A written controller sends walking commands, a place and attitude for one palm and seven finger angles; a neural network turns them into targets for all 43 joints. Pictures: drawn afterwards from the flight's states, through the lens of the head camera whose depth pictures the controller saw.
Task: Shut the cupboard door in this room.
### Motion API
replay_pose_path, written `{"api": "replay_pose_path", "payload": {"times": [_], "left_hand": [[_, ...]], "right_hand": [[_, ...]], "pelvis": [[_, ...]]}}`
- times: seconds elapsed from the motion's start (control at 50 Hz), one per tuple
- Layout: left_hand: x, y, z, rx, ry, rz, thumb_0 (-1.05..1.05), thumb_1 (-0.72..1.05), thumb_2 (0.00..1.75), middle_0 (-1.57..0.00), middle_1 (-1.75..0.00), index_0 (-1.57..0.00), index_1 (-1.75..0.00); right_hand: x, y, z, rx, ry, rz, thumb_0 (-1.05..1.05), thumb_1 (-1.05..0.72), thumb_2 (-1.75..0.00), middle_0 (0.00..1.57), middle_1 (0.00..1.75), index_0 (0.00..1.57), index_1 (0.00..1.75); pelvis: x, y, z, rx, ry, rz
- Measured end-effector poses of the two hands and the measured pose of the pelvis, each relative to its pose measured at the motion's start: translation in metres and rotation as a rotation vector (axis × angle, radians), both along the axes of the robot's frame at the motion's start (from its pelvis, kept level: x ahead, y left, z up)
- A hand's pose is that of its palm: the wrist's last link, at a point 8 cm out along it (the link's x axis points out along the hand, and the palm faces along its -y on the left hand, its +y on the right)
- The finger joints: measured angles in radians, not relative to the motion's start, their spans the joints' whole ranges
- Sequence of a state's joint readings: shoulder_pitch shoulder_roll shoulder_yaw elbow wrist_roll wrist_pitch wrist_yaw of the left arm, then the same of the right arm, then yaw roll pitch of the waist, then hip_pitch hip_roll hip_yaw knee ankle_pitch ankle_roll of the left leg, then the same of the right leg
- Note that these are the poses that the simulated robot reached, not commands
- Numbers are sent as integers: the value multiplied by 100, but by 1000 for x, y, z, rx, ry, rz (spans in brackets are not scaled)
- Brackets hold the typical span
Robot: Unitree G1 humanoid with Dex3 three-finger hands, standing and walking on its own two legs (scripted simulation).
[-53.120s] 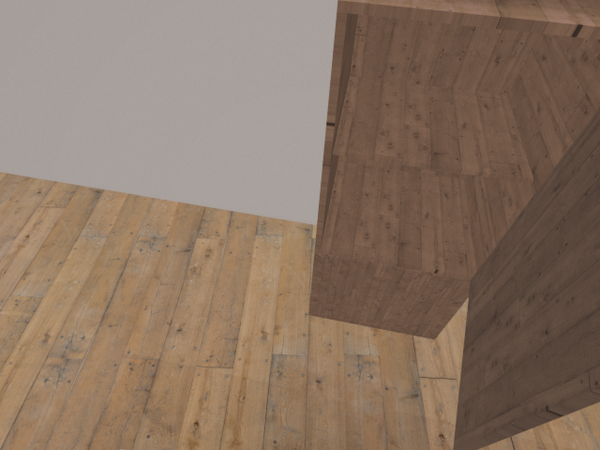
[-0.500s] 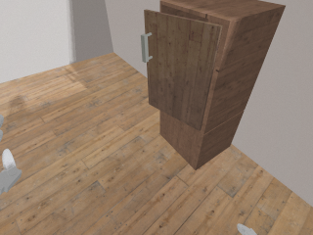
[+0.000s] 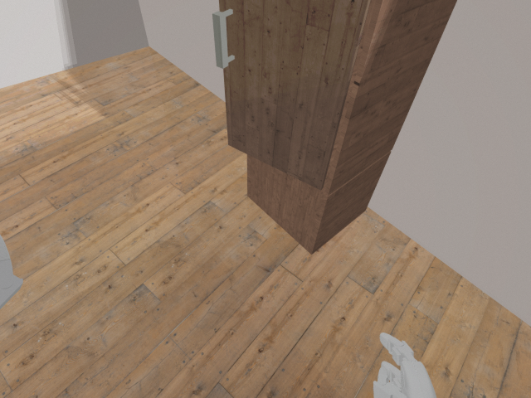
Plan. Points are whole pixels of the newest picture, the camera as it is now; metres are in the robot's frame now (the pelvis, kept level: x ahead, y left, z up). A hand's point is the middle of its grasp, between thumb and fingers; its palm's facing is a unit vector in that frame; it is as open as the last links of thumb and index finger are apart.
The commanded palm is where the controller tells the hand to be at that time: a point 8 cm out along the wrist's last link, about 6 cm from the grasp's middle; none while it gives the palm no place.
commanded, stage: stop stepping back and stand still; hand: left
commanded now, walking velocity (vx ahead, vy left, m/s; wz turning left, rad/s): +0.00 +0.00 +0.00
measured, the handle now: (225, 38) +1.00 +0.13 +0.08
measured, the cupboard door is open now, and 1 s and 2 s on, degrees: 15 15 15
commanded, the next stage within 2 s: let the arm hang, fingers relaxed in 0.62 s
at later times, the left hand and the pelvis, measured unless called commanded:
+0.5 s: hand out of the picture +0.13 +0.28 +0.18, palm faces +0.49 -0.76 -0.42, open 7.4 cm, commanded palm +0.06 +0.32 +0.18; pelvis -0.07 +0.01 +0.00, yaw +1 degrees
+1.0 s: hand out of the picture +0.03 +0.19 -0.16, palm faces +0.05 -0.99 -0.15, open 7.2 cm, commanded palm none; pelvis -0.05 +0.03 -0.01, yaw +2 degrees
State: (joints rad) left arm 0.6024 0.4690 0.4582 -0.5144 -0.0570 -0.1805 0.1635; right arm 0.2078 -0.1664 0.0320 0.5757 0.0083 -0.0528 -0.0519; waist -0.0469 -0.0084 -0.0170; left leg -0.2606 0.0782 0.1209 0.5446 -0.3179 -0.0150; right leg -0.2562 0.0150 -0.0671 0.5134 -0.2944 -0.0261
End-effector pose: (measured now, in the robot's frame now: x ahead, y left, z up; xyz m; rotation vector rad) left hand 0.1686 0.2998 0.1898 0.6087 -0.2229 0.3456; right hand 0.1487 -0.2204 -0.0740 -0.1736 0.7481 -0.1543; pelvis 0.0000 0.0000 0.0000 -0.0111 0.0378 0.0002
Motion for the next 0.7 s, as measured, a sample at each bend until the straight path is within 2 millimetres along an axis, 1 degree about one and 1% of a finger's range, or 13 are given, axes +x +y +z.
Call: {"api": "replay_pose_path", "payload": {"times": [0.08, 0.14, 0.22, 0.28, 0.34, 0.4, 0.48, 0.54, 0.58, 0.64, 0.7], "left_hand": [[-22, 5, -8, -24, 37, 30, 1, 89, 90, -21, -30, -21, -30], [-40, 8, -7, -40, 15, 53, 1, 89, 90, -21, -30, -21, -30], [-62, 13, -3, -61, -39, 90, 1, 89, 90, -21, -30, -21, -30], [-74, 18, -4, -80, -66, 121, 1, 89, 90, -21, -30, -21, -30], [-79, 21, -8, -107, -71, 139, 1, 89, 90, -21, -30, -21, -30], [-79, 21, -9, -126, -73, 133, 1, 89, 90, -21, -30, -21, -30], [-78, 16, -1, -90, -89, 92, 1, 89, 90, -21, -30, -21, -30], [-82, 11, 5, -37, -89, 76, 1, 89, 90, -21, -30, -21, -30], [-85, 8, 6, -14, -71, 79, 1, 89, 90, -21, -30, -21, -30], [-89, 9, 1, -21, -47, 98, 1, 89, 90, -21, -30, -21, -30], [-88, 15, -5, -60, -31, 125, 1, 89, 90, -21, -30, -21, -30]], "right_hand": [[-25, -5, -5, -22, 46, -18, 2, -90, -90, 20, 30, 21, 30], [-41, -9, -6, -43, 58, -20, 2, -91, -90, 20, 30, 20, 30], [-56, -12, -5, -60, 46, -15, 2, -91, -90, 20, 30, 20, 30], [-63, -11, -3, -66, 31, -10, 2, -91, -90, 20, 30, 20, 30], [-68, -9, -1, -71, 20, -6, 2, -91, -90, 20, 30, 20, 30], [-73, -6, 3, -78, 7, -3, 2, -91, -90, 20, 30, 20, 30], [-77, -1, 3, -67, -16, -3, 2, -91, -90, 20, 30, 20, 30], [-78, 1, -3, -37, -20, -6, 2, -90, -90, 20, 30, 20, 30], [-78, 1, -9, -20, -7, -4, 2, -90, -90, 20, 30, 20, 30], [-79, -2, -16, -16, 40, 10, 2, -90, -90, 20, 30, 20, 30], [-81, -4, -16, -35, 84, 22, 2, -91, -90, 20, 30, 20, 30]], "pelvis": [[-12, 3, 1, 2, -16, 4], [-23, 4, 1, 2, -30, 10], [-37, 7, 2, -2, -44, 13], [-47, 9, 2, -5, -46, 11], [-56, 12, 4, -5, -42, 7], [-63, 14, 5, -3, -40, 7], [-70, 13, 3, 2, -50, 24], [-70, 9, 0, 7, -49, 26], [-69, 7, -1, 2, -49, 28], [-66, 7, -2, 14, -43, 13], [-60, 10, 3, 25, -38, 9]]}}
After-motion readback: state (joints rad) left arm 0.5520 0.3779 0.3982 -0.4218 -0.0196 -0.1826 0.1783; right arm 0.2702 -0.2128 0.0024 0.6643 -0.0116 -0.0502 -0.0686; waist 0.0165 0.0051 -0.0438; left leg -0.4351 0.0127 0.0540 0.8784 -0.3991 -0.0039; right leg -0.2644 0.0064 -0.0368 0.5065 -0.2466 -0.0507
